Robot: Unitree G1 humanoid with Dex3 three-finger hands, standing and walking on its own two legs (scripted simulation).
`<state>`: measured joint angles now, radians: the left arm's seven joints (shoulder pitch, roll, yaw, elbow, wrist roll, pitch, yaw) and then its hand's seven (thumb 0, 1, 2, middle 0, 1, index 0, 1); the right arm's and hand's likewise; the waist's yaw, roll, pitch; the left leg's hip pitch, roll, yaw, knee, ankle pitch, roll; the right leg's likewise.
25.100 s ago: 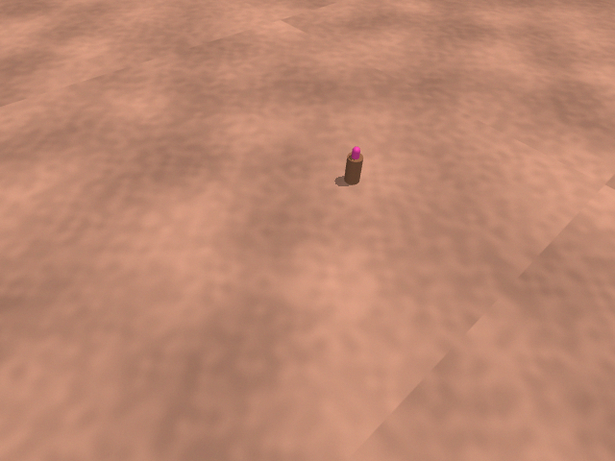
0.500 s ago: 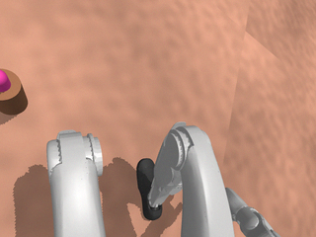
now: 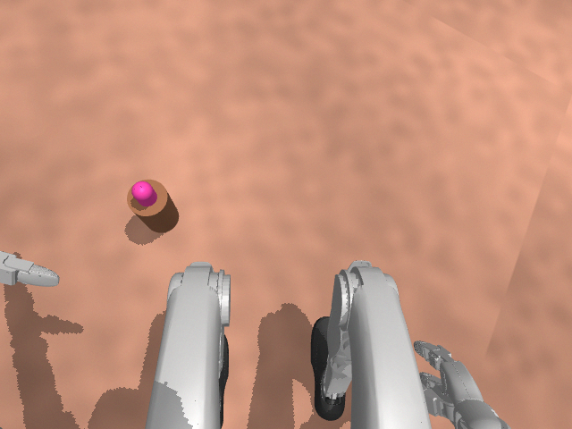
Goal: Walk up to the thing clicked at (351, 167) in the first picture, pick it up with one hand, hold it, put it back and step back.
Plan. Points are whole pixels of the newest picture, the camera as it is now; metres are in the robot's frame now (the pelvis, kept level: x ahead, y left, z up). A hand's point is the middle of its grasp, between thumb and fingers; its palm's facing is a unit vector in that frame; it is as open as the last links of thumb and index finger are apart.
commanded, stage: home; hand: left
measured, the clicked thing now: (152, 204) +0.46 +0.26 -0.32
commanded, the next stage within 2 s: none
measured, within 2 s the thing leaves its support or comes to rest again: neither
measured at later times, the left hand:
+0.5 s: hand out of the picture +0.28 +0.24 +0.13, palm faces +0.21 -0.90 -0.38, open 17.4 cm
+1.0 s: hand out of the picture +0.25 +0.19 +0.25, palm faces +0.20 -0.94 -0.29, open 17.4 cm
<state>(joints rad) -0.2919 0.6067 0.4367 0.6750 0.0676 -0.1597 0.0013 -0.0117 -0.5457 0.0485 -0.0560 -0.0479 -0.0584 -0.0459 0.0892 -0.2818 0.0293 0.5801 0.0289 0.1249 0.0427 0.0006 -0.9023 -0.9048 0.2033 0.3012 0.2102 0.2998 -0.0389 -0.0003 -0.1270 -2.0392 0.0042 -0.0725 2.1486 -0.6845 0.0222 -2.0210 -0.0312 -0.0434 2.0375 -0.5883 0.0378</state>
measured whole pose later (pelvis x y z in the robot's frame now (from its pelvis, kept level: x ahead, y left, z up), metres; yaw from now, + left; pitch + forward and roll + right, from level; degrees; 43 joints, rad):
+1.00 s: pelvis +0.10 -0.01 +0.30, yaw +4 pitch +9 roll -2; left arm 0.48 0.20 -0.01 -0.02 -0.02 0.26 0.16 -0.01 -0.53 0.06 -0.06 -0.05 -0.06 -0.05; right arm 0.26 -0.20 0.03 0.47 0.02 -0.09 -0.17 0.01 -0.90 -0.90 0.20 0.30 0.21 0.30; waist -0.02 0.03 -0.12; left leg -0.62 0.03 -0.04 0.98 -0.51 -0.01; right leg -0.62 -0.01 -0.05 0.93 -0.45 0.01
